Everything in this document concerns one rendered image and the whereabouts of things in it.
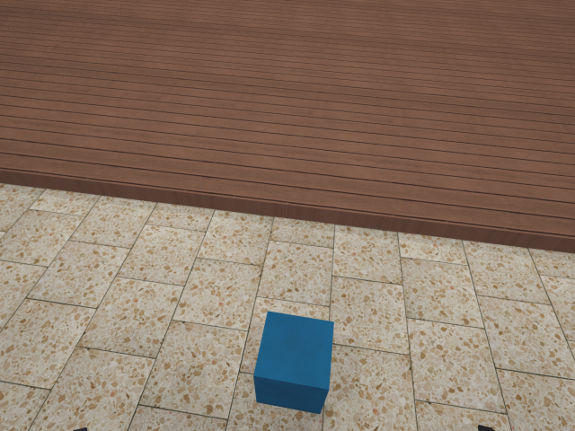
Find carton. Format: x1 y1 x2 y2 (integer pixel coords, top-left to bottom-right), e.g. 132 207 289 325
253 311 334 414

